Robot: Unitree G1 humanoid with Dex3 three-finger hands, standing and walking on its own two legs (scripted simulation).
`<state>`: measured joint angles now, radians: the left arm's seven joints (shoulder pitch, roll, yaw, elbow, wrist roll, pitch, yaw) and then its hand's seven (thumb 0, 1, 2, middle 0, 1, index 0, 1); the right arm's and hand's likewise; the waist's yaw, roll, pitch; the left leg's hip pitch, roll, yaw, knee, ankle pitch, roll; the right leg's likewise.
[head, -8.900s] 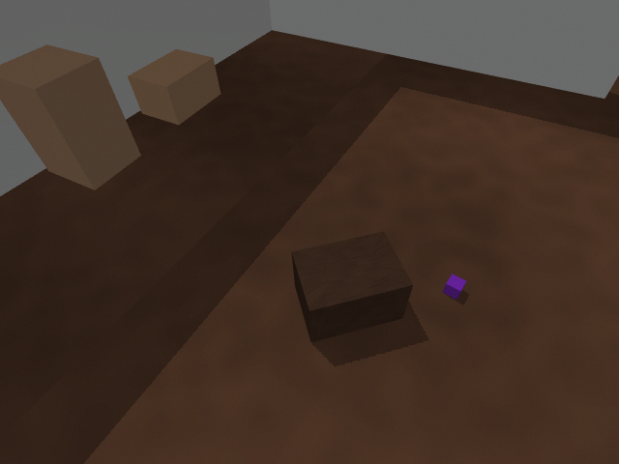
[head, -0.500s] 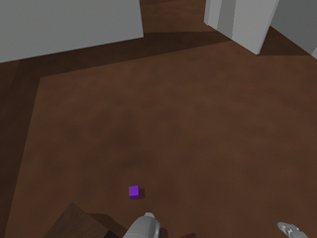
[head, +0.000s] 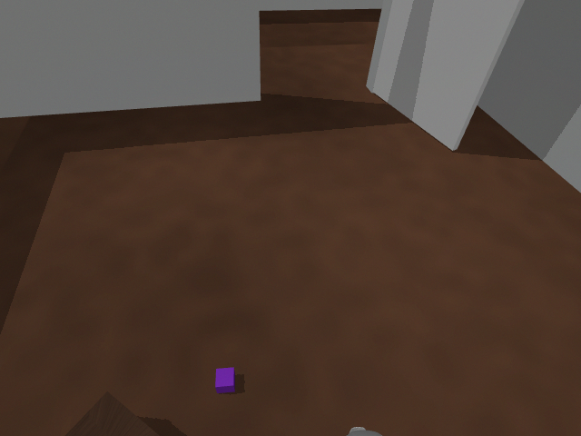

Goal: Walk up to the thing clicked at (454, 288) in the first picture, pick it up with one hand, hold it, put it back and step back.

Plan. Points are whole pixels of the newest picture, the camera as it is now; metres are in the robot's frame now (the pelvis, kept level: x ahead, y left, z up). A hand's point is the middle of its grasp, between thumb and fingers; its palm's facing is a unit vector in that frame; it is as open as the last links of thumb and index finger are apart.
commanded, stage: walk up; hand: left
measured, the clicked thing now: (225, 380) +0.47 +0.21 -0.74
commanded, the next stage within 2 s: stand in 1.82 s
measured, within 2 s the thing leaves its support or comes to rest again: neither
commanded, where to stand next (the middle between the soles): +0.08 -0.02 m, yaw -3 degrees
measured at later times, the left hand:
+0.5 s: hand out of the picture +0.13 +0.27 -0.16, palm faces +0.01 -0.88 -0.47, open 7.4 cm
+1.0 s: hand out of the picture +0.06 +0.27 -0.15, palm faces -0.13 -0.92 -0.36, open 7.4 cm
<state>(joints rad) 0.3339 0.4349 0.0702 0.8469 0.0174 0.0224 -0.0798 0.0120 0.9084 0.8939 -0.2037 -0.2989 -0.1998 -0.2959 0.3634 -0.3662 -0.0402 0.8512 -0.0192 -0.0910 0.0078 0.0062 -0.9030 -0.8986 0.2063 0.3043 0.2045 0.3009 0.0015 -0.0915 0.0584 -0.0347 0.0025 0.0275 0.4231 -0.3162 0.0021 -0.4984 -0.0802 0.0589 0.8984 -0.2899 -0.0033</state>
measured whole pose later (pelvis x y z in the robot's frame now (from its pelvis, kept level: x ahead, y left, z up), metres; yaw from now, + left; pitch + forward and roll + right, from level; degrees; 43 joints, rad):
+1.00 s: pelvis +0.00 -0.01 +0.00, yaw -3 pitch -3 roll -1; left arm 0.30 0.45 0.05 0.98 0.02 -0.02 -0.06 0.01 0.91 0.89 -0.20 -0.30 -0.20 -0.30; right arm 0.33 -0.42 -0.07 0.89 -0.04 -0.05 0.03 0.00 -0.90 -0.90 0.21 0.30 0.21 0.30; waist -0.04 -0.02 0.06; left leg -0.20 0.10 0.08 0.56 -0.32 0.02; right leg -0.39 -0.03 0.02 0.79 -0.42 0.00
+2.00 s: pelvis +0.01 +0.00 +0.00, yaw -1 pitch -3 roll +0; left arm 0.15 0.35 -0.01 1.07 0.00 -0.01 -0.01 0.01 0.91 0.89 -0.21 -0.30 -0.20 -0.30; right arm 0.11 -0.35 -0.01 1.01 -0.01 -0.01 0.01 0.01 -0.91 -0.90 0.20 0.30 0.20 0.30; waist 0.01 0.02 0.08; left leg -0.23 0.01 0.00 0.54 -0.25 0.00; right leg -0.18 -0.02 0.00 0.51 -0.28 0.02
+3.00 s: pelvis +0.03 -0.01 +0.01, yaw -1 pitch -1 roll +0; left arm 0.09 0.35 0.00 1.14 0.00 -0.02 -0.01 0.01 0.91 0.89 -0.20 -0.30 -0.20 -0.30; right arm 0.06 -0.34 -0.01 1.15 -0.01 -0.02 0.01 0.01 -0.91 -0.90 0.20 0.30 0.20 0.30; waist 0.00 0.00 0.05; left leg -0.14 0.02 0.00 0.32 -0.16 -0.02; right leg -0.10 -0.01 0.00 0.32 -0.20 0.01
